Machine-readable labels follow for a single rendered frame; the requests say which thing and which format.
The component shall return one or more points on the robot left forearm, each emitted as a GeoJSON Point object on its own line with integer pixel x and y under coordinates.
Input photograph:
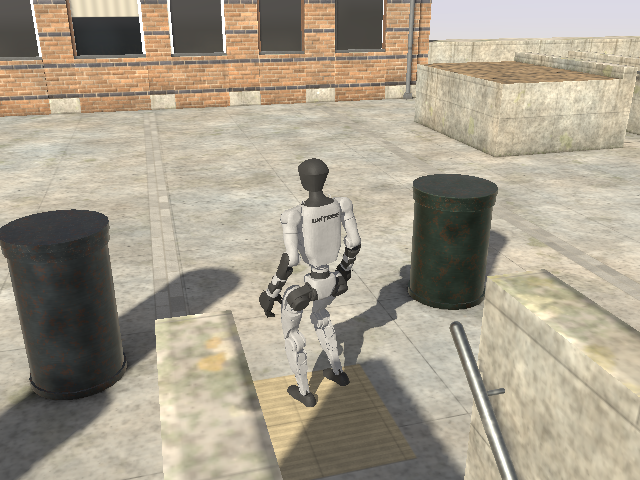
{"type": "Point", "coordinates": [280, 277]}

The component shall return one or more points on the left robot hand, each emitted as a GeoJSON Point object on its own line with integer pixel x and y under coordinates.
{"type": "Point", "coordinates": [267, 303]}

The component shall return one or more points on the robot torso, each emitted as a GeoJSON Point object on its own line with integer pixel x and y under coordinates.
{"type": "Point", "coordinates": [319, 234]}

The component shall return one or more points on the robot left upper arm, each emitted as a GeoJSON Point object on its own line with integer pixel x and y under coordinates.
{"type": "Point", "coordinates": [289, 220]}

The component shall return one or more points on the right robot hand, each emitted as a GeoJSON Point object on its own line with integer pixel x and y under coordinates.
{"type": "Point", "coordinates": [345, 274]}

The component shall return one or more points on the robot right upper arm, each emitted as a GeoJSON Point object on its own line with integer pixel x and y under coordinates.
{"type": "Point", "coordinates": [352, 239]}

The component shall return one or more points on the left robot foot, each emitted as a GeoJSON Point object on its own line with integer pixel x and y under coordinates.
{"type": "Point", "coordinates": [308, 400]}

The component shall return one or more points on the robot right forearm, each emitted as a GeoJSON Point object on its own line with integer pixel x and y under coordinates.
{"type": "Point", "coordinates": [349, 257]}

